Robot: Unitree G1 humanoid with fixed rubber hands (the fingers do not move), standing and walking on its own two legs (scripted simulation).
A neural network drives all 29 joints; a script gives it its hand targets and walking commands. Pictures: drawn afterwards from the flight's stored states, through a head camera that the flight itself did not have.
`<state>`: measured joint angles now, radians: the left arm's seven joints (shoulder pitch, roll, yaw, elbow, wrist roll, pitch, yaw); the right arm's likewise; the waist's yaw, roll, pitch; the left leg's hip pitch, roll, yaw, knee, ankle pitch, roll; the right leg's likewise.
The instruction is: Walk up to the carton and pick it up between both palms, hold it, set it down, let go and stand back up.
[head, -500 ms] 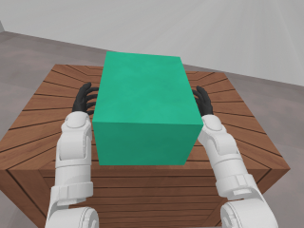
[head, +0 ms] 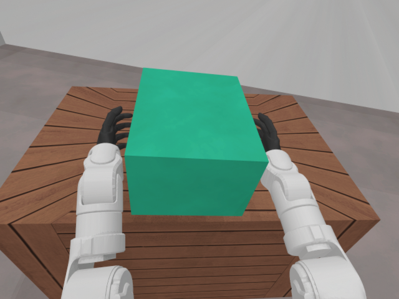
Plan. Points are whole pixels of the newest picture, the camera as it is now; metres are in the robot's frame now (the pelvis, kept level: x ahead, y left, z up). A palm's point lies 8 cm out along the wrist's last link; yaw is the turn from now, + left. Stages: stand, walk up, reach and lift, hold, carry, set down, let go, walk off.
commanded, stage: hold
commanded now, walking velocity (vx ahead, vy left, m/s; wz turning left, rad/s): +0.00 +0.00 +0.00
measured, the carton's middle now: (190, 138) +0.42 +0.01 +0.14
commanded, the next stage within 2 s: none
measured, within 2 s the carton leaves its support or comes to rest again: neither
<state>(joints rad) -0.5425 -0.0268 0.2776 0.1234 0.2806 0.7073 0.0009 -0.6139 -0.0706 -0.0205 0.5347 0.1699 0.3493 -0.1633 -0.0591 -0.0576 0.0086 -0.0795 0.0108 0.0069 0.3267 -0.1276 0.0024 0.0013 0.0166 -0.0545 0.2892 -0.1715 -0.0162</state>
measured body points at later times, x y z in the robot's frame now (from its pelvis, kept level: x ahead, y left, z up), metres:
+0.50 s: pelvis +0.00 +0.00 +0.00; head -0.04 +0.03 +0.45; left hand +0.37 +0.17 +0.17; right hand +0.38 -0.15 +0.17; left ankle +0.04 +0.12 -0.75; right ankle +0.00 -0.10 -0.75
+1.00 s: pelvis +0.00 +0.00 +0.00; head -0.04 +0.03 +0.45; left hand +0.37 +0.17 +0.17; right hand +0.37 -0.15 +0.16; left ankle +0.04 +0.12 -0.75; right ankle +0.00 -0.10 -0.75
